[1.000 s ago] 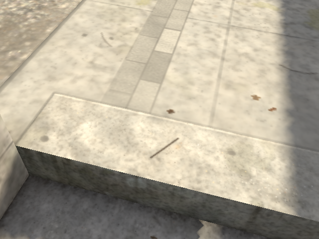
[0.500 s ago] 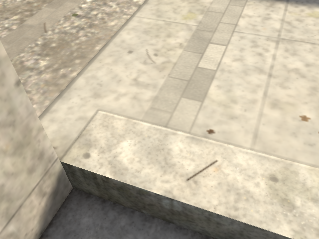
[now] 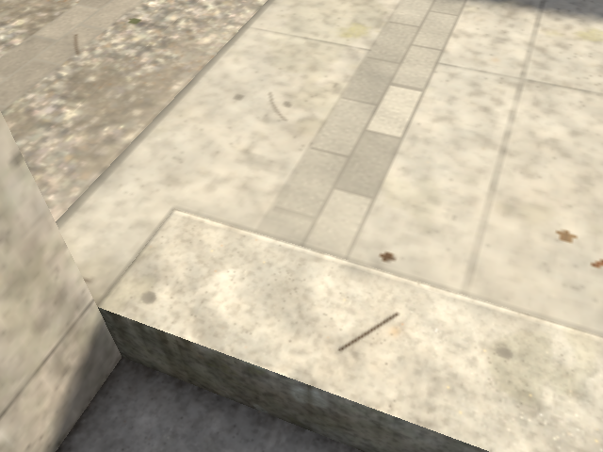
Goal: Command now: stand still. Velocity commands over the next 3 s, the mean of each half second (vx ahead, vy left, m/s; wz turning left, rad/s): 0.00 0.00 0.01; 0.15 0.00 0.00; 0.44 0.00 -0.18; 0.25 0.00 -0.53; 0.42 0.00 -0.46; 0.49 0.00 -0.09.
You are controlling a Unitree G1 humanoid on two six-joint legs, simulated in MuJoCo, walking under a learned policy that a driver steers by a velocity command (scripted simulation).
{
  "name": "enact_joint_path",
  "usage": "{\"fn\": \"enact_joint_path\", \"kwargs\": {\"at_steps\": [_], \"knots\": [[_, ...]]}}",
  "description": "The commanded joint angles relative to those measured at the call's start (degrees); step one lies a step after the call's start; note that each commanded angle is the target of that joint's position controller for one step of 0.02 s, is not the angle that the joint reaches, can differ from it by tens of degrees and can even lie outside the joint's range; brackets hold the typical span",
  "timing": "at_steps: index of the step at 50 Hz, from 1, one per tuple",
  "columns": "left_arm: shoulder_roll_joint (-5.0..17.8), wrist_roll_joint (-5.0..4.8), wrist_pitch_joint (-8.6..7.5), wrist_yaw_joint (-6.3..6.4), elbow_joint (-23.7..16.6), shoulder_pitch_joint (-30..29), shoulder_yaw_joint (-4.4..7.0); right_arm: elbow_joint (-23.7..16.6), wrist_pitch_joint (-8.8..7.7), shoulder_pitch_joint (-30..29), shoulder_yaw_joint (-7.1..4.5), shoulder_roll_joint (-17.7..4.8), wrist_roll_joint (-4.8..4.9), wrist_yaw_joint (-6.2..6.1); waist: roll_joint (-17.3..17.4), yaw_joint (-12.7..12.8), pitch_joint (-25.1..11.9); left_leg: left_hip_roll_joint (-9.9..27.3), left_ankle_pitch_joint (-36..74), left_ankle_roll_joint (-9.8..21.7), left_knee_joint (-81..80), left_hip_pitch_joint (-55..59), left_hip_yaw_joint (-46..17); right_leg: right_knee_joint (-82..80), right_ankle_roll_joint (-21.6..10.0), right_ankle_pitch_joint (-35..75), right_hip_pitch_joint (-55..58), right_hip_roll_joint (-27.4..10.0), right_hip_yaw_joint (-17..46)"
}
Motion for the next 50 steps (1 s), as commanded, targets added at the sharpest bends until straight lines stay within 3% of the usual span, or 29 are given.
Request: {"fn": "enact_joint_path", "kwargs": {"at_steps": [1, 20, 34, 36, 38, 39, 41, 43, 45, 48, 50], "knots": [[4.53, -0.02, -0.55, 0.21, -1.56, 2.17, 0.79, -1.14, -0.36, 3.33, -0.28, -2.93, -0.01, -0.02, -0.66, -0.01, 1.81, 6.06, 8.17, 2.57, -3.61, -3.72, -4.41, -3.87, -2.2, 9.43, 3.35, -8.36, 7.87], [3.87, -0.2, 0.17, 0.53, 3.19, 5.98, -1.0, 4.67, 0.02, 4.82, 0.82, -3.54, 0.31, -0.33, -0.83, 0.13, 4.17, 6.41, 6.04, 2.52, -4.51, -4.5, -3.94, -5.13, -2.72, 8.32, 5.03, -8.38, 8.87], [3.66, -0.27, 0.34, 0.6, 4.93, 8.09, -1.73, 7.55, 0.41, 6.2, 1.71, -3.32, 0.44, -0.4, -1.01, 0.11, 5.33, 6.55, 4.76, 2.24, -4.21, -5.25, -3.68, -5.86, -2.84, 7.09, 5.0, -8.5, 9.56], [4.42, -0.2, 0.48, 0.57, 4.97, 8.34, -1.49, 7.74, 0.59, 6.16, 1.72, -3.28, 0.41, -0.44, -2.08, 0.49, 5.3, 5.15, -0.2, 2.58, -2.93, -5.84, -2.55, -8.1, -3.6, -4.85, 4.13, -8.5, 11.11], [7.12, -0.33, 1.13, 0.54, 5.0, 9.63, -0.37, 6.88, 0.73, 5.35, 1.37, -3.96, 0.13, -0.43, -5.29, 1.52, 6.66, 2.1, -8.98, 3.0, 4.01, -10.83, 0.93, -10.12, -6.28, -20.68, 3.64, -10.16, 15.17], [8.76, -0.33, 1.44, 0.46, 5.32, 11.42, 0.39, 6.01, 0.77, 4.09, 1.2, -4.23, -0.13, -0.27, -6.55, 2.59, 7.78, 1.12, -12.01, 3.32, 8.5, -15.17, 2.74, -11.79, -8.29, -28.25, 3.83, -12.7, 18.81], [9.7, -0.3, 1.71, 0.09, 6.04, 14.93, 1.21, 3.64, 0.6, 0.46, 1.45, -2.85, -0.64, 0.44, -8.06, 5.28, 11.0, 2.79, -11.13, 3.67, 17.45, -23.01, 5.3, -16.03, -12.68, -36.23, 2.8, -18.94, 27.12], [9.58, 0.22, 1.2, -0.07, 7.04, 15.4, 1.64, 1.08, -0.14, -2.77, 0.78, -3.75, -1.09, 1.58, -6.3, 5.55, 11.11, 4.69, -12.09, 2.72, 32.32, -30.16, 4.71, -18.22, -15.87, -33.36, 2.84, -22.16, 30.67], [10.42, 0.17, -0.22, -0.07, 6.97, 11.68, 2.26, 0.06, -0.25, -2.45, 0.06, -3.82, -1.89, 2.28, -4.11, 2.9, 9.18, 5.32, -11.0, 2.2, 45.6, -33.52, 3.94, -17.22, -15.87, -27.56, 2.47, -20.83, 27.04], [9.69, 0.79, -2.07, -0.05, 7.89, 10.18, 2.26, -2.12, -0.96, -2.83, -0.52, -3.76, -1.31, 3.12, -4.97, 0.22, 7.16, 5.88, -8.94, 2.98, 57.89, -38.22, 3.6, -16.25, -13.96, -21.34, 3.23, -18.08, 20.84], [9.86, 1.23, -3.12, 0.0, 9.53, 13.84, 2.38, -5.2, -1.11, -7.89, -0.1, -2.61, -0.98, 2.89, -6.67, 2.18, 7.66, 6.57, -11.1, 3.66, 71.24, -50.36, 3.27, -16.87, -14.64, -18.67, 9.2, -19.91, 21.19]]}}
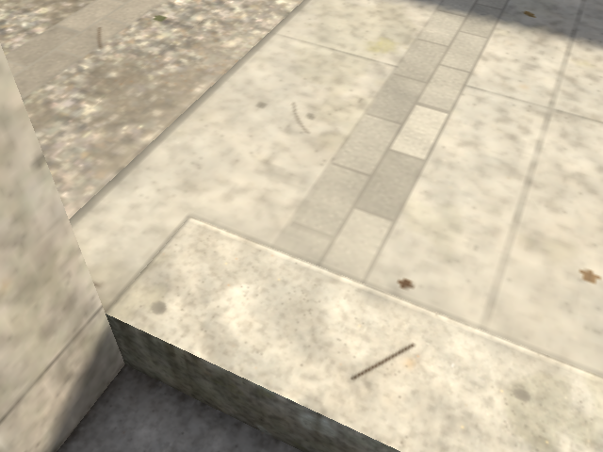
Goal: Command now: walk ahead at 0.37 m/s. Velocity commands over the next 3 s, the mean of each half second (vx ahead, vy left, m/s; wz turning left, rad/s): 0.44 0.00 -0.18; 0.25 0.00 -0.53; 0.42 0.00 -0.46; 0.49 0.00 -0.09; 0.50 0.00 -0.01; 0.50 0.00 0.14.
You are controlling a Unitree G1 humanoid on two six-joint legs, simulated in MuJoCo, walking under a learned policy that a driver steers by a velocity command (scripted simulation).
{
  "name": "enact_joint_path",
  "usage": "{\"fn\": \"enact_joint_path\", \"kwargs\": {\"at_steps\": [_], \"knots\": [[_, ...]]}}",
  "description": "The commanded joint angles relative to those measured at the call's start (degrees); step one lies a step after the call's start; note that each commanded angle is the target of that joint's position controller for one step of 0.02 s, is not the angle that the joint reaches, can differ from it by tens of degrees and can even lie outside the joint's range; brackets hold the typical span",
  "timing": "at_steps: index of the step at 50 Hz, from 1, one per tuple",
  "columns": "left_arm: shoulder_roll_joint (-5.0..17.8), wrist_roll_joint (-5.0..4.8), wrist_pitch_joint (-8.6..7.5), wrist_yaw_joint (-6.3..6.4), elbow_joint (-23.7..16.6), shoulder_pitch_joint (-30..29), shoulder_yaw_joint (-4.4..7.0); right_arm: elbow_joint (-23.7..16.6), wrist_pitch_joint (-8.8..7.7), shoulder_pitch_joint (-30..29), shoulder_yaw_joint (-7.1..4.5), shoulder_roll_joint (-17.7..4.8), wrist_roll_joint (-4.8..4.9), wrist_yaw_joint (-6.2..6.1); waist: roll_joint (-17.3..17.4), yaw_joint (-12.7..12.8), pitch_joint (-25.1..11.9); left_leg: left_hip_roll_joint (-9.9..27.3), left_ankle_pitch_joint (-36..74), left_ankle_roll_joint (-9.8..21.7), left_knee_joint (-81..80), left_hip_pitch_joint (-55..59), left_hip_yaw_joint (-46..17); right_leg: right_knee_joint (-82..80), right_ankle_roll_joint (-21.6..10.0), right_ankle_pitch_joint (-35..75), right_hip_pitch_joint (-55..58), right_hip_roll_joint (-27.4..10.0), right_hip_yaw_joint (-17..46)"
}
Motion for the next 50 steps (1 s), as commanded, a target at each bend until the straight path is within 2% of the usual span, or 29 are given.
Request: {"fn": "enact_joint_path", "kwargs": {"at_steps": [1, 4, 8, 10, 11, 12, 13, 14, 15, 16, 17, 19, 20, 21, 22, 24, 25, 26, 29, 33, 35, 38, 40, 42, 44, 47, 48, 49, 50], "knots": [[5.88, 0.81, -2.42, 0.29, -0.39, 4.56, 1.2, -8.91, -1.2, -9.9, 0.12, -0.25, 0.45, -0.22, -4.19, 1.0, 10.74, 3.01, -4.53, 0.96, 24.65, -32.24, -3.54, -12.12, -11.9, -16.08, 9.08, -22.17, 21.15], [5.64, 0.92, -4.49, 0.86, 1.09, 8.1, 0.85, -18.22, -0.93, -23.26, 1.58, 0.3, 0.06, -1.83, -2.61, 2.61, 13.97, 5.36, -15.74, 2.13, 39.66, -54.37, -8.98, -12.72, -10.12, -16.57, 16.44, -26.01, 20.37], [8.36, 0.32, -5.84, 0.27, 2.32, 4.66, 0.88, -26.85, 0.46, -31.24, 3.72, 1.67, 1.15, -2.47, -3.66, 1.39, 15.6, 8.25, -22.01, 3.98, 34.87, -56.29, -4.32, -21.43, -5.65, -13.14, 11.65, -25.41, 9.65], [5.73, -2.22, -4.63, -0.09, 3.94, 3.78, -0.37, -31.41, 0.51, -35.0, 5.26, 2.57, 1.63, -1.32, -4.46, 1.72, 16.66, 9.97, -20.31, 6.14, 18.93, -40.87, -0.99, -29.13, -5.02, -8.19, 1.31, -20.26, 2.9], [6.75, -3.6, -3.46, -0.73, 0.17, -2.97, -0.18, -30.1, 0.67, -27.75, 6.22, 4.41, 2.29, 0.19, -0.45, -1.7, 12.28, 7.47, -7.51, 7.35, 0.43, -13.09, 7.49, -32.72, -6.27, -3.31, -14.88, -15.89, -2.01], [8.11, -4.72, -3.67, -1.55, -2.57, -0.78, 0.25, -26.62, 0.64, -21.6, 4.84, 3.37, 3.44, 0.93, 1.68, -1.65, 1.03, 1.77, -0.4, 7.19, -3.16, 14.47, 10.81, -24.07, -8.09, 24.35, -21.2, -15.44, -0.22], [15.03, -3.94, -5.36, -3.02, -3.48, 0.42, 1.76, -20.61, 0.84, -2.93, 1.72, -0.14, 3.08, 0.34, -0.94, -9.8, -13.84, -5.15, 2.95, 6.78, -3.15, 34.26, 9.54, -4.23, -7.04, 67.39, -16.66, -16.29, 0.17], [20.51, -3.81, -6.8, -5.06, -3.61, -2.07, 3.81, -17.63, 1.68, 9.22, -1.42, -6.57, 2.25, -0.22, -5.55, -16.47, -23.39, -4.52, -0.64, 5.5, -14.1, 39.25, 1.68, 12.77, -2.82, 69.8, -8.59, -16.2, 2.7], [13.92, -6.52, -7.8, -6.99, -6.28, -1.3, 2.98, -15.25, 1.2, 14.07, -4.39, -15.45, -0.71, -1.52, 7.78, -16.66, -28.16, 9.1, -21.06, 7.31, -31.99, 46.5, -29.34, 36.57, 1.84, 50.04, -22.32, -7.29, 6.88], [8.74, -4.29, -8.14, -7.82, -8.25, -0.7, 3.31, -15.43, 1.55, 11.6, -5.61, -21.01, -1.29, -2.78, 21.35, -14.84, -28.84, 21.01, -19.2, 4.67, -55.3, 39.17, -49.64, 64.92, 4.45, 6.75, -23.67, 0.7, 11.86], [2.35, -2.89, -7.29, -6.0, -8.8, 1.03, 3.2, -16.68, 0.0, 1.63, -5.19, -20.4, -0.9, -2.31, 19.24, -8.73, -26.11, 23.3, -21.26, 0.98, -58.81, 30.57, -53.16, 89.14, 6.39, 8.46, -27.65, 1.25, 22.65], [-1.3, -0.3, -5.35, -4.02, -13.68, -1.9, 2.88, -13.8, -0.92, -12.46, -3.04, -10.61, 0.91, -1.44, 12.48, 1.5, -14.19, 21.08, -33.62, 0.3, -49.62, 17.5, -38.33, 95.64, 6.35, 23.32, -35.06, -4.91, 10.78], [-2.06, 1.26, -4.34, -3.62, -14.98, -5.36, 2.38, -11.31, -1.24, -13.98, -1.3, -5.33, 1.25, -1.83, 8.68, 2.27, -4.35, 18.7, -30.48, 0.1, -44.4, 7.24, -29.53, 95.54, 5.8, 24.8, -38.21, -5.01, 8.73], [-2.16, 2.02, -2.27, -3.74, -17.72, -9.4, 1.86, -10.04, -1.6, -13.92, -0.08, -2.34, -0.46, -2.05, 2.47, 2.83, -0.71, 18.89, -24.02, -0.31, -43.94, 2.91, -24.75, 98.11, 4.11, 26.25, -39.34, -3.49, 10.55], [-5.94, 1.9, -0.52, -3.83, -19.53, -10.86, 0.57, -8.26, -2.93, -11.8, 0.14, -1.45, -0.14, -2.43, 0.84, 3.81, 1.03, 19.18, -16.93, -2.13, -45.04, 2.03, -21.22, 100.67, 3.38, 28.17, -41.54, -2.42, 11.57], [-8.26, 0.83, 1.06, -3.44, -20.68, -11.06, -0.41, -3.54, -5.42, -4.79, -0.79, -4.27, -0.18, -0.71, 2.98, 3.87, 3.0, 17.81, -7.12, -1.03, -47.66, 9.59, -14.08, 102.54, 2.13, 21.52, -52.37, -1.66, 11.98], [-8.02, 0.43, 2.44, -3.02, -20.68, -11.35, -0.3, -3.66, -6.03, -4.42, -0.82, -4.38, 1.45, -0.42, 4.16, 3.64, 5.16, 18.47, -8.26, -0.73, -50.93, 9.36, -12.61, 101.53, 2.28, 17.59, -55.88, -1.62, 11.63], [-3.81, -0.2, 4.33, -1.89, -20.47, -10.83, 0.84, -4.67, -5.91, -4.57, -1.49, -5.99, 2.41, -1.08, 0.76, 3.25, 7.11, 18.62, 0.48, -0.85, -55.16, 12.82, -7.87, 95.56, 3.53, 12.78, -56.49, -1.24, 8.02], [-1.87, 1.78, 7.48, 0.03, -22.49, -16.82, 1.63, -4.96, -6.36, 2.9, -1.57, -7.86, 1.23, -3.82, 1.46, -0.17, 6.65, 20.14, 18.61, 2.06, -58.86, 23.06, -1.46, 101.96, 3.46, 5.04, -60.82, 1.24, 3.11], [-3.39, 1.25, 7.76, 1.82, -23.79, -21.28, 0.54, -6.06, -4.12, 5.29, -1.84, -9.62, 1.49, -3.12, 2.11, 0.19, 7.89, 15.71, 33.4, -2.36, -57.41, 31.36, 7.16, 101.15, 2.28, -4.88, -69.37, 3.03, 2.16], [-4.38, 0.98, 8.37, 0.8, -26.51, -23.61, -0.45, -6.08, -2.01, 5.75, -1.31, -9.33, 1.72, -2.73, 4.25, 2.22, 6.91, 11.66, 33.55, -3.39, -57.58, 32.44, 11.95, 91.45, 2.36, -6.11, -67.3, 1.54, -1.54], [-4.27, -1.09, 8.39, -1.88, -27.61, -29.9, -1.56, -6.27, 0.23, 7.43, -1.87, -11.77, 3.03, -3.76, 9.32, -1.31, 5.52, 14.2, 44.99, -0.65, -61.76, 44.07, 13.77, 80.59, 1.02, -15.43, -69.34, -2.58, -6.4], [-4.09, -0.53, 8.2, -3.71, -29.02, -33.87, -2.31, -5.64, 0.94, 10.13, -1.71, -11.73, 2.82, -5.16, 9.47, -4.04, 6.01, 14.78, 52.9, 0.18, -61.76, 49.17, 13.17, 70.86, -0.45, -16.36, -67.14, -4.23, -8.7], [-4.2, -2.83, 7.15, -4.59, -25.71, -25.91, -2.4, -6.54, 0.81, 5.47, -1.34, -13.58, 4.05, -4.88, 12.8, -1.48, -1.5, 13.54, 90.43, -0.95, -52.97, 48.21, 17.5, 65.04, -3.46, -23.28, -49.0, -0.25, -14.08], [-0.02, -1.59, 7.43, -2.85, -24.09, -22.49, -1.59, -7.43, -0.37, 3.55, -1.88, -15.54, 5.87, -5.07, 13.04, 1.6, -5.09, 17.35, 106.31, -0.58, -46.45, 44.96, 15.2, 57.57, -6.0, -19.87, -36.78, 4.71, -15.4], [6.03, -3.81, 7.37, -2.46, -19.97, -13.38, 1.86, -10.7, 0.32, 0.29, -1.95, -16.55, 4.67, -2.31, 5.65, 7.39, -8.03, 8.05, 64.76, 1.82, -22.07, 21.15, 14.66, 37.23, -8.49, -24.53, -11.12, 9.92, 0.99], [10.48, -2.66, 7.74, -2.59, -20.08, -15.63, 3.51, -14.63, 0.0, -6.7, -0.78, -11.19, 3.78, -1.13, -8.77, 7.0, -5.21, -3.24, 19.91, -0.91, -2.26, 4.88, 11.3, 21.19, -15.31, -36.86, -9.32, 1.1, 27.74], [11.88, 0.28, 7.37, -2.01, -22.75, -16.26, 4.42, -19.56, -1.8, -15.4, 0.23, -8.68, 2.03, 0.35, -4.04, 8.58, -8.54, -10.83, 4.32, -2.77, 26.08, -4.88, -3.14, 7.28, -21.49, -50.06, -8.7, -6.17, 58.7], [11.55, 1.24, 5.95, -0.17, -22.76, -15.06, 3.9, -24.07, -3.03, -19.44, 0.23, -7.4, 1.32, 0.37, 3.65, 7.71, -7.54, -9.63, 6.87, -3.69, 35.87, -8.99, -11.01, 3.02, -19.18, -46.36, -12.5, -8.87, 64.11]]}}
Over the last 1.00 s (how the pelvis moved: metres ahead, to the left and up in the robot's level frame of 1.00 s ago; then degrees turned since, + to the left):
0.05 0.01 0.00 1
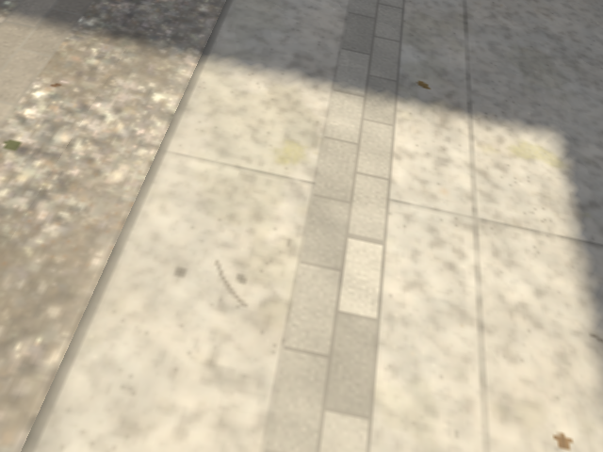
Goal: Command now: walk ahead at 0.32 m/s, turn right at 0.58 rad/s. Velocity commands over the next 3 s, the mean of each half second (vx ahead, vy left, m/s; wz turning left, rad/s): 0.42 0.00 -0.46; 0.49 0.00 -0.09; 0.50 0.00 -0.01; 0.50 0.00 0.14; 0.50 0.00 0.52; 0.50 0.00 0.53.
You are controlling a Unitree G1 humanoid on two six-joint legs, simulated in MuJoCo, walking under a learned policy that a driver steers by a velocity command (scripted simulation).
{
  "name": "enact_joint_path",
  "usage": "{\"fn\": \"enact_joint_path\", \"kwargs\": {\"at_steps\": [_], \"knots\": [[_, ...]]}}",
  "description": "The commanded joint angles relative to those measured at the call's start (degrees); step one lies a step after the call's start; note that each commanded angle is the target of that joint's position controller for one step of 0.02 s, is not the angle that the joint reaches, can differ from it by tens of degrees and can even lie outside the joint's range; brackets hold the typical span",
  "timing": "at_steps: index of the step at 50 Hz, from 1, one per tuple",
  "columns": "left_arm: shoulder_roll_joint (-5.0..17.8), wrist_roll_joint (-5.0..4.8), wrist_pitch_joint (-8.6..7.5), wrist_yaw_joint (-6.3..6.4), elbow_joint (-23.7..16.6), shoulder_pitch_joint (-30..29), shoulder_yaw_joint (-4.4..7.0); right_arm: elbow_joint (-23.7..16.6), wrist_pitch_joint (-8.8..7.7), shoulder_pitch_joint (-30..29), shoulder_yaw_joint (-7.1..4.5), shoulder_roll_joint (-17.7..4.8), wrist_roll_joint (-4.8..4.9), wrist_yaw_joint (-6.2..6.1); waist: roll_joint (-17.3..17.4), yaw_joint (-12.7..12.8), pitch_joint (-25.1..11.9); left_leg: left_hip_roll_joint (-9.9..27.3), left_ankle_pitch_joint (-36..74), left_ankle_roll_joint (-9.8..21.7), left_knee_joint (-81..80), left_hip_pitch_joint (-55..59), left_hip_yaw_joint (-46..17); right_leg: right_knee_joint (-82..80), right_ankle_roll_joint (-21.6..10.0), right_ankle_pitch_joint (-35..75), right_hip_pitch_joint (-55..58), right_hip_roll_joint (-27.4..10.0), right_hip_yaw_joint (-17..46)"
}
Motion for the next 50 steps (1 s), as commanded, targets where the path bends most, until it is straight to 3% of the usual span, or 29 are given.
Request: {"fn": "enact_joint_path", "kwargs": {"at_steps": [1, 2, 4, 5, 6, 8, 10, 13, 14, 15, 17, 18, 20, 21, 22, 23, 24, 25, 28, 32, 37, 39, 40, 41, 42, 43, 44, 46, 50], "knots": [[8.78, 3.23, -3.65, 3.15, -1.56, 8.17, 2.74, -18.18, -4.37, -17.38, -0.37, -2.76, -1.83, 0.94, 8.29, 4.06, -11.28, -11.82, -7.64, -1.56, 44.3, -33.97, -12.75, -52.92, -13.16, -26.19, 23.28, -16.12, 69.37], [6.86, 3.51, -5.65, 3.58, 0.52, 9.65, 2.37, -19.71, -4.86, -18.21, 0.56, 0.09, -1.88, 0.77, 8.92, 2.8, -5.85, -10.41, -10.46, -1.05, 46.55, -38.33, -14.13, -47.83, -11.83, -14.77, 19.53, -15.16, 63.26], [5.11, 4.78, -7.12, 3.09, 3.52, 6.95, 0.88, -20.38, -5.36, -15.48, 1.92, 2.53, -1.57, -0.58, 5.3, -0.87, -5.73, -11.41, -15.5, 0.15, 55.78, -46.12, -14.27, -44.55, -9.11, -1.19, 21.53, -12.53, 52.59], [6.15, 3.61, -7.71, 2.54, 3.08, 7.55, 0.98, -20.27, -4.92, -14.86, 2.0, 2.05, -2.07, -0.63, 6.9, -1.56, -4.96, -9.89, -14.71, 1.01, 53.37, -46.64, -14.37, -45.26, -7.22, 2.66, 20.69, -12.62, 48.65], [7.29, 2.23, -9.14, 2.43, 2.23, 6.83, 1.58, -21.41, -4.89, -16.7, 2.25, 1.63, -4.2, 0.26, 11.96, -3.47, -3.88, -6.48, -13.35, 1.7, 42.11, -45.23, -15.74, -48.38, -4.41, 5.55, 17.43, -12.7, 43.63], [8.1, 0.66, -9.92, 2.06, -0.33, 0.99, 1.85, -23.03, -4.28, -20.8, 1.71, -3.16, -3.89, 0.42, 14.89, -5.61, -0.88, -1.03, -6.93, -0.92, 10.2, -32.16, -12.58, -57.89, -2.01, 5.15, 6.67, -10.49, 37.65], [7.86, 0.35, -10.53, 1.85, -0.76, 4.47, 2.06, -23.08, -2.75, -24.16, 1.02, -4.69, -3.56, 0.27, 13.21, -2.8, -5.26, 0.04, 2.22, -3.78, -5.37, -17.27, -7.99, -60.09, -2.45, 24.29, 6.07, -10.08, 34.27], [9.53, 0.73, -9.32, 0.71, -1.29, 5.3, 3.69, -20.48, -0.79, -18.87, 2.81, -0.07, -1.41, 0.86, 2.52, -2.67, -11.57, -0.21, 0.21, -1.96, -21.06, -15.01, -9.29, -55.87, -1.96, 23.03, 23.48, -9.6, 30.03], [9.62, 2.03, -8.37, 0.64, -1.22, 9.38, 3.6, -20.58, 0.16, -22.29, 3.18, -0.38, -1.64, 0.44, 3.78, -0.29, -10.76, -2.19, -4.26, -2.98, -24.11, -17.59, -6.94, -55.76, -2.86, 17.66, 28.09, -9.84, 31.1], [7.76, 2.58, -6.6, -0.06, -0.96, 12.06, 3.71, -20.35, 0.47, -23.55, 3.52, -0.3, -3.17, 0.2, 2.85, 1.44, -10.55, -3.64, -4.99, -3.57, -29.23, -19.26, -6.16, -55.77, -3.55, 16.72, 31.88, -9.92, 32.38], [9.83, 2.94, -6.49, -0.6, -0.47, 12.58, 4.47, -20.26, -0.2, -21.84, 4.41, 0.41, -2.06, -0.08, -1.48, 0.08, -10.24, -5.96, -9.96, -4.07, -39.4, -12.57, -5.42, -53.99, -1.82, 19.21, 36.35, -10.61, 34.14], [10.25, 3.09, -5.93, -1.09, -0.52, 12.72, 4.7, -19.65, -0.88, -18.54, 3.83, -1.5, -1.65, -0.29, -4.28, -0.49, -10.07, -6.0, -8.66, -3.25, -45.16, -8.67, -6.03, -51.1, -0.61, 16.89, 37.76, -10.51, 34.14], [8.25, 1.87, -7.02, -2.09, 0.18, 13.26, 4.25, -16.5, -2.62, -9.18, 2.24, -4.29, -3.3, -1.3, -2.03, -3.22, -13.38, -4.78, -4.71, -0.93, -46.6, 7.22, -6.21, -40.25, 3.61, 21.65, 32.43, -8.67, 29.63], [6.47, -0.02, -7.99, -3.27, -1.98, 12.24, 3.53, -15.25, -3.73, -4.08, 0.71, -8.2, -4.62, -1.92, 5.97, -4.87, -18.01, 3.33, -4.87, 2.69, -46.57, 18.56, -15.82, -29.81, 6.51, 23.41, 21.88, -5.58, 23.19], [4.67, 0.31, -8.16, -4.42, -4.41, 10.13, 2.97, -13.38, -3.59, -0.69, -1.92, -14.25, -5.83, -1.52, 21.49, -6.03, -20.9, 11.07, -6.05, 9.04, -50.72, 25.77, -33.75, -13.59, 8.97, 11.11, 8.98, -1.13, 14.11], [6.71, 1.33, -7.54, -4.95, -4.5, 8.35, 3.05, -13.89, -3.69, -1.02, -1.92, -12.3, -4.59, -0.19, 20.87, -5.75, -19.69, 15.04, -3.23, 11.3, -52.55, 25.31, -43.33, -2.37, 9.54, 2.63, 1.47, -3.64, 14.18], [7.02, 2.17, -7.26, -5.1, -3.98, 6.09, 2.98, -13.75, -3.9, -1.96, -1.12, -8.86, -3.36, 0.39, 11.27, -5.05, -15.69, 13.52, -3.52, 11.11, -52.73, 19.97, -39.41, 2.36, 10.23, 5.93, 0.54, -5.37, 17.13], [7.38, 2.07, -7.05, -5.74, -4.63, 2.97, 2.8, -13.63, -3.95, -2.94, -0.93, -7.42, -3.09, 0.26, 6.8, -4.96, -13.78, 12.04, -3.65, 9.94, -53.72, 15.66, -33.92, 0.77, 10.95, 8.62, 1.29, -6.28, 17.99], [6.59, 1.71, -5.92, -6.19, -4.87, 2.97, 2.33, -9.94, -3.83, 0.25, -1.7, -8.8, -2.6, -0.74, 8.18, -3.06, -10.04, 8.14, 7.54, 8.53, -55.07, 9.63, -23.79, -5.55, 13.43, 9.54, 4.69, -5.52, 18.88], [3.96, 3.24, -5.67, -5.57, -4.78, 0.27, 0.55, -6.7, -4.31, 4.72, -2.74, -9.84, -2.86, -1.2, 10.5, -3.79, -9.05, 6.59, 13.51, 9.01, -57.43, 10.34, -16.22, -16.01, 13.08, 12.73, 5.22, -6.75, 14.47], [3.23, 1.69, -6.0, -5.61, -6.74, -7.09, -0.8, -4.01, -3.21, 9.14, -4.1, -12.65, -2.05, -0.2, 13.91, -6.73, -5.19, 4.85, 7.8, 7.93, -59.91, 4.7, -11.96, -34.43, 10.6, 15.8, 18.19, -7.39, 6.64], [3.81, 1.68, -6.72, -4.55, -6.18, -4.22, -0.21, -3.0, -2.55, 10.06, -4.47, -13.73, -1.79, 0.08, 12.14, -4.5, -4.85, 5.63, 15.44, 7.05, -55.31, 3.46, -10.84, -39.87, 8.8, 17.43, 26.29, -5.89, 5.6], [5.62, 2.51, -7.48, -3.79, -4.49, 2.38, 0.59, -2.77, -2.65, 10.35, -4.17, -12.48, -1.68, 0.42, 8.75, -0.83, -7.15, 3.64, 21.93, 6.38, -46.83, 2.48, -8.08, -44.2, 6.97, 19.35, 35.42, -5.26, 6.27], [7.85, 3.78, -8.72, -2.85, -2.42, 10.67, 1.64, -3.28, -3.12, 10.62, -3.32, -9.54, -1.14, 0.62, 5.78, 1.85, -12.87, -0.3, 13.4, 4.63, -34.29, -2.98, -3.95, -45.48, 5.61, 16.32, 47.45, -10.8, 12.67], [13.1, 4.58, -9.35, -1.94, -2.95, 18.13, 2.31, -6.42, -3.03, 10.21, -1.74, -3.76, -2.45, 0.47, -7.08, 2.99, -18.1, -4.4, -19.35, 2.85, -15.27, -13.5, -0.54, -50.52, 3.45, 7.4, 55.97, -29.34, 37.25], [16.33, 2.75, -8.41, -0.83, -2.41, 19.71, 3.24, -6.72, -3.07, 13.26, -2.85, -7.37, -1.89, 0.2, -11.89, 2.72, -19.26, -9.81, -23.56, 2.97, -5.21, -26.85, -4.15, -59.13, -1.75, 3.82, 60.1, -33.33, 57.83], [11.89, 1.88, -7.86, -0.57, -2.54, 16.6, 2.52, -6.77, -2.89, 8.22, -3.51, -9.75, -2.83, 0.12, -4.73, 2.24, -11.82, -5.97, -18.04, 3.68, -1.39, -32.07, -6.18, -58.48, -3.03, 2.07, 56.83, -30.66, 50.2], [6.04, 1.52, -8.22, -0.99, -2.45, 11.33, 0.8, -6.8, -3.16, 2.87, -3.17, -8.49, -3.38, 0.73, -0.42, -0.69, -6.11, -2.66, -9.89, 2.62, -5.84, -29.02, -6.67, -58.36, -1.27, 17.43, 46.56, -24.47, 35.17], [4.02, 0.82, -10.23, -1.27, -0.36, 10.23, -0.15, -4.12, -1.23, 5.9, -2.94, -6.8, -3.93, 2.31, -1.01, -5.42, -6.7, -2.24, -6.78, -1.6, -13.29, -19.64, -5.96, -61.43, -0.38, 35.28, 37.61, -20.04, 23.57]]}}
Over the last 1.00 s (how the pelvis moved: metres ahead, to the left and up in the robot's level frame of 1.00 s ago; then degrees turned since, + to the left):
0.49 0.17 0.23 -19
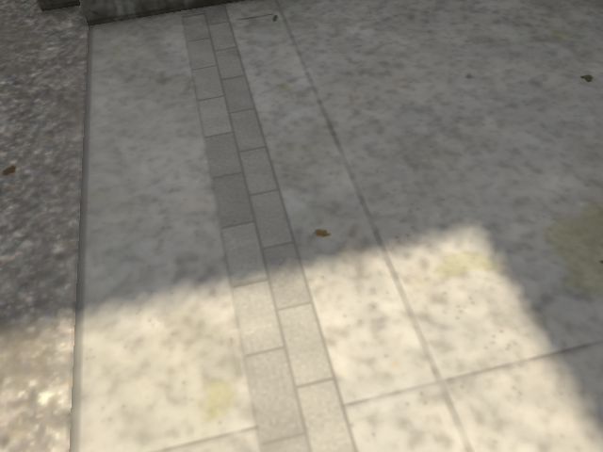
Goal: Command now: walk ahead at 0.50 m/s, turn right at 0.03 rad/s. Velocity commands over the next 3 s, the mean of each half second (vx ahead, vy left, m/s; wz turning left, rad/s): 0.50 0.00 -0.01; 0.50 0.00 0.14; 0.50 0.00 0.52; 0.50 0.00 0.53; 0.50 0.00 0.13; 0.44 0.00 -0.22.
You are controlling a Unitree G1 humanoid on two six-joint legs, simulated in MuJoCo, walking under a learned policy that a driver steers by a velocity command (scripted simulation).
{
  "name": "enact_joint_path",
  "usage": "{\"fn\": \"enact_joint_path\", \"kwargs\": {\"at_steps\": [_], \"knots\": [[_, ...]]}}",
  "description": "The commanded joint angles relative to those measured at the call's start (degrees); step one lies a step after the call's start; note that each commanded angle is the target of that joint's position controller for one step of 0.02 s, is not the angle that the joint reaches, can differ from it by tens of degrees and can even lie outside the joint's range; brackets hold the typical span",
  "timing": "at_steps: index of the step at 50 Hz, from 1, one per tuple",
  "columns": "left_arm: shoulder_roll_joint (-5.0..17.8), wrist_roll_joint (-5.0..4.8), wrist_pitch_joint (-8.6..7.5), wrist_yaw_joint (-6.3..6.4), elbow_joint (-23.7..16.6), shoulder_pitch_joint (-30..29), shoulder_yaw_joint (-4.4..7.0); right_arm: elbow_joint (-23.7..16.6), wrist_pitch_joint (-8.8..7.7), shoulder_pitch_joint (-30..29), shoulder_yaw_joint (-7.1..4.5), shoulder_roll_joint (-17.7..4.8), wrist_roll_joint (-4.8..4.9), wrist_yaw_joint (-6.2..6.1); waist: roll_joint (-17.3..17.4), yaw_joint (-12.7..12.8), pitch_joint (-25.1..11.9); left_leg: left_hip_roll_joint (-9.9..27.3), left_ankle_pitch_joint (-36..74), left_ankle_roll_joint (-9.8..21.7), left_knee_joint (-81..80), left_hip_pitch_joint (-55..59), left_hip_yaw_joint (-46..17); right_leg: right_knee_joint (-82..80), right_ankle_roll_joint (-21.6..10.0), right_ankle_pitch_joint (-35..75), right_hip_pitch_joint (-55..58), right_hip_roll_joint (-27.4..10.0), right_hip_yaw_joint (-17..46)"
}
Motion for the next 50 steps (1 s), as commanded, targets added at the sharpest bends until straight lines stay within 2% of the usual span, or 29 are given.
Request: {"fn": "enact_joint_path", "kwargs": {"at_steps": [1, 5, 7, 9, 11, 13, 14, 15, 16, 17, 18, 19, 20, 22, 24, 26, 29, 32, 37, 39, 40, 41, 42, 43, 44, 45, 46, 48, 50], "knots": [[6.15, -0.82, -1.94, -0.12, -1.32, 1.17, 1.34, -3.03, 0.15, 0.1, -1.07, -3.24, -0.18, 0.79, -8.39, -1.61, 1.75, 1.82, 4.74, -2.01, -4.2, -7.76, -1.25, -13.2, -7.42, 20.68, 4.56, -13.73, 12.63], [7.96, -1.36, -1.86, -0.59, 1.23, 3.6, 1.76, -5.73, 0.19, -11.14, 0.24, -0.61, 0.77, 1.15, -9.22, 0.66, 4.59, 0.9, 15.39, -1.9, -19.2, -3.92, 1.47, -14.73, -5.7, 20.97, 0.99, -11.22, 6.62], [9.12, -1.49, -1.78, -0.58, 2.62, 5.84, 1.99, -6.4, 0.09, -14.41, 0.14, -0.89, 1.32, 1.07, -8.65, 1.83, 4.74, 0.22, 16.61, -1.23, -23.3, -1.99, 1.82, -13.76, -5.4, 20.5, 2.58, -12.39, 6.84], [10.0, -0.97, -1.61, -0.4, 3.64, 7.76, 2.17, -7.72, -0.02, -16.77, -0.03, -1.83, 1.47, 0.59, -7.45, 2.98, 6.4, 0.3, 15.45, 0.29, -26.01, -2.97, 1.93, -12.53, -5.36, 19.31, 5.94, -14.43, 8.51], [11.6, -1.0, -1.81, -0.11, 3.53, 6.29, 2.66, -8.02, -0.64, -16.23, -0.41, -2.77, 1.29, 0.47, -6.93, 2.12, 5.87, -0.56, 12.64, 2.1, -27.92, 0.29, 2.27, -10.71, -5.31, 23.62, 8.19, -15.64, 8.99], [11.96, -0.9, -1.79, 0.28, 4.44, 6.1, 2.74, -5.39, -1.23, -6.95, -1.14, -3.46, 0.37, -0.17, -4.64, -2.24, 0.95, -4.29, 8.76, 4.38, -32.46, 12.63, 4.61, 1.53, -3.66, 39.43, 9.76, -13.27, 5.82], [10.77, -0.58, -1.77, 0.42, 4.7, 7.31, 2.39, -2.7, -1.91, 1.89, -1.95, -5.65, -0.43, -0.79, -2.77, -5.02, -4.72, -2.87, 7.56, 6.02, -32.4, 25.12, 2.92, 13.41, -2.72, 37.14, 5.14, -10.15, 3.41], [6.32, -2.13, -1.94, 0.15, 2.96, 10.58, 1.11, -2.53, -2.54, 9.43, -3.31, -11.56, -2.17, -1.34, 6.54, -6.46, -13.52, 12.22, -1.25, 10.45, -33.73, 42.01, -16.8, 32.95, -0.37, 19.35, -10.17, -5.43, 0.58], [6.47, -1.98, -1.67, 0.07, 3.43, 14.93, 1.29, -1.87, -2.17, 11.64, -4.06, -14.43, -0.91, -1.03, 16.12, -5.3, -19.47, 22.37, -0.22, 15.06, -42.6, 46.55, -40.25, 46.52, 0.88, -15.94, -19.63, 2.06, 1.46], [9.51, -0.88, -1.13, 0.01, 3.18, 9.96, 2.11, -1.79, -1.59, 6.64, -3.18, -10.28, 0.39, -0.73, 7.14, -3.52, -12.88, 18.89, -2.66, 13.57, -44.37, 41.29, -37.52, 50.98, 0.04, -11.74, -23.86, -1.78, 5.09], [8.62, -0.66, -1.32, -0.52, 2.31, 5.01, 1.83, -2.19, -1.62, 1.96, -2.35, -7.28, 1.02, -0.62, 1.29, -2.31, -5.51, 17.06, 1.06, 12.29, -44.74, 32.69, -28.64, 49.2, 0.05, -6.26, -24.2, -4.19, 4.59], [7.09, -0.59, -1.38, -0.68, 1.59, 2.25, 1.48, -1.76, -1.64, -0.03, -1.67, -5.49, 0.87, -0.46, -0.36, -1.37, -2.01, 13.96, 5.45, 10.68, -46.5, 27.41, -22.35, 45.97, -0.1, -3.19, -23.17, -6.32, 4.24], [6.23, 0.06, -0.66, -0.93, 1.9, 2.83, 1.36, -1.01, -1.87, -0.38, -1.26, -4.44, 1.21, -0.42, 0.63, 0.19, 0.16, 11.84, 10.73, 9.77, -47.48, 23.52, -17.99, 43.87, 0.35, -2.73, -21.46, -7.34, 3.49], [4.93, 0.53, 0.57, -1.34, 3.08, 4.91, 1.03, 0.34, -2.72, 0.65, -0.91, -3.7, 1.5, -0.35, 1.44, 1.58, 0.35, 9.69, 17.81, 9.8, -49.15, 19.77, -13.17, 42.19, 1.18, -1.86, -18.27, -7.68, 2.37], [4.44, 0.54, 1.02, -1.68, 2.9, 3.31, 0.98, 1.76, -3.42, 2.38, -0.99, -4.33, 1.72, -0.32, 0.97, 2.08, 1.26, 9.13, 20.13, 10.51, -50.84, 19.32, -10.62, 39.77, 1.84, -0.24, -20.05, -8.13, 1.65], [4.0, 0.65, 1.07, -1.59, 0.92, -2.71, 0.65, 3.15, -3.71, 4.64, -1.41, -5.67, 1.54, -0.49, 0.24, 0.84, 3.76, 9.15, 17.38, 10.83, -53.73, 20.05, -9.21, 35.42, 2.65, 3.87, -24.58, -9.69, 0.74], [3.68, 0.38, 0.97, -1.55, -1.43, -10.65, 0.21, 4.82, -3.41, 7.0, -1.04, -4.6, 2.02, -0.56, -0.36, -0.81, 5.39, 8.13, 18.01, 10.47, -54.99, 23.3, -7.36, 25.35, 3.6, 9.99, -27.86, -10.22, 0.19], [2.83, -0.2, 0.72, -1.7, -2.74, -15.72, -0.36, 6.55, -3.42, 9.57, -1.11, -5.05, 1.97, -0.73, 0.27, -2.13, 5.74, 7.82, 23.04, 9.84, -54.28, 25.59, -5.06, 16.93, 3.41, 13.86, -25.81, -9.0, -1.2], [3.66, -0.36, 0.31, -1.59, -4.78, -20.92, -0.27, 9.37, -3.0, 12.15, -1.16, -5.79, 1.4, -1.28, 0.27, -2.98, 7.09, 9.9, 30.82, 9.25, -50.48, 30.83, -5.03, 10.2, 1.04, 11.33, -22.37, -6.9, -2.31], [4.39, -0.35, -0.22, -1.15, -4.26, -17.84, 0.13, 9.84, -2.73, 10.65, -1.34, -6.93, 1.14, -1.56, 0.49, -0.82, 5.76, 9.94, 41.61, 8.36, -45.19, 31.61, -5.26, 7.35, -0.37, 6.91, -15.8, -4.51, -2.9], [5.19, -0.12, -0.67, -0.68, -2.49, -12.08, 0.63, 10.0, -2.64, 9.82, -1.48, -7.65, 1.19, -1.64, 0.51, 1.73, 2.72, 8.87, 48.04, 7.53, -38.78, 30.81, -4.62, 5.18, -1.27, 5.65, -7.83, -2.5, -3.61], [7.2, 0.63, -1.43, -0.03, 0.66, -2.31, 1.52, 10.02, -2.57, 9.15, -1.3, -7.33, 1.35, -1.62, -1.49, 5.82, -2.74, 6.07, 45.79, 6.39, -27.58, 25.95, -2.64, 2.99, -2.87, 6.87, 5.58, -2.97, -2.39], [12.31, 2.08, -1.98, 0.98, 2.05, 8.38, 2.84, 7.84, -2.7, 8.57, -0.62, -5.16, 1.75, -1.48, -7.5, 9.41, -11.29, 2.69, 26.53, 5.3, -10.32, 14.76, -0.34, 1.79, -5.72, -0.12, 20.76, -16.61, 11.85], [16.99, 2.16, -1.63, 1.13, 2.13, 9.19, 3.83, 7.08, -2.4, 16.35, 0.59, 1.07, 3.78, -1.36, -19.59, 5.36, -18.39, -6.66, -13.7, 3.39, 8.53, -3.89, 0.98, -4.75, -12.52, -2.92, 33.63, -31.79, 37.6], [12.55, 0.36, -0.8, 1.19, 1.17, 5.13, 3.16, 8.48, -1.69, 11.88, -1.14, -5.85, 2.1, -1.87, -8.92, 5.69, -13.18, -3.76, -9.89, 4.21, 11.92, -8.24, -4.37, -8.42, -10.89, -9.19, 26.86, -28.8, 37.86], [8.76, -0.16, -0.86, 1.17, 0.92, -0.29, 1.95, 7.23, -1.66, 6.87, -1.46, -5.81, 1.94, -1.44, -6.37, 3.62, -4.49, -1.29, -3.72, 4.33, 9.96, -8.26, -5.0, -10.02, -8.55, -7.91, 18.07, -25.93, 27.45], [6.52, -0.3, -1.24, 0.9, 1.15, -2.94, 1.4, 7.07, -1.59, 5.32, -1.19, -4.26, 1.94, -1.13, -6.09, 2.08, -0.74, 0.5, -0.26, 4.0, 7.28, -6.23, -4.57, -12.32, -6.67, -1.88, 11.81, -23.27, 20.37], [4.69, -0.9, -2.0, 1.14, 2.18, -3.5, 0.92, 8.01, 0.03, 6.58, -1.3, -3.15, 0.52, -0.33, -8.68, -0.45, 1.95, 2.12, 1.8, 2.77, 4.69, -1.93, -4.09, -14.64, -3.75, 4.75, 4.84, -19.52, 10.79], [4.77, -1.2, -3.1, 1.15, 3.11, -2.21, 1.01, 7.99, 1.24, 5.98, -1.29, -1.83, 0.38, 0.33, -7.51, -1.47, 2.52, 2.2, 3.63, 2.1, 4.54, -2.0, -3.64, -16.04, -3.6, 9.91, 3.41, -18.74, 6.29]]}}
Over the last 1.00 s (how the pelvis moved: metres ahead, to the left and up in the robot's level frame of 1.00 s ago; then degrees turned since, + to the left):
0.49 -0.01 0.14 -18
